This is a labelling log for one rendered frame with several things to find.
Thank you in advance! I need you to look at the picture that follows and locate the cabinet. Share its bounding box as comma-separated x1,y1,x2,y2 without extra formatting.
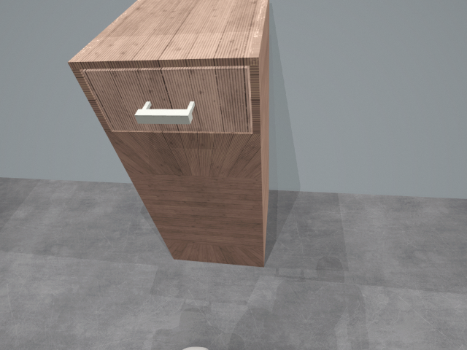
68,0,269,267

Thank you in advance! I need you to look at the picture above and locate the drawer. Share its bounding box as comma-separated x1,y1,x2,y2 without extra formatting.
82,66,252,132

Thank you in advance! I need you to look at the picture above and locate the handle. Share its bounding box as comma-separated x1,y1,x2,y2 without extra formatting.
134,101,195,124

